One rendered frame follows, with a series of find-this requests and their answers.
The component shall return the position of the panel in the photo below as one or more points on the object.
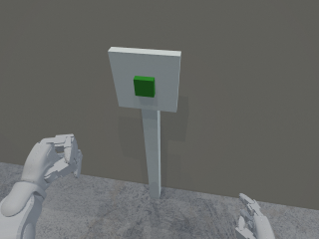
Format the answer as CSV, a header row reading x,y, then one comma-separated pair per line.
x,y
164,66

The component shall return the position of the robot left hand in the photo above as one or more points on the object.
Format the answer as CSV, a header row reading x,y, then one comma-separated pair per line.
x,y
44,165

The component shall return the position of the button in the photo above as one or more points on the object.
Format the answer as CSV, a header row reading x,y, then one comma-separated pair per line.
x,y
145,86

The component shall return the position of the robot left forearm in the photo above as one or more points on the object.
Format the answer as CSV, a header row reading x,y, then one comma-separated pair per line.
x,y
20,210

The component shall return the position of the robot right hand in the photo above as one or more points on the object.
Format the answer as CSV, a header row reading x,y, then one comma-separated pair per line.
x,y
258,224

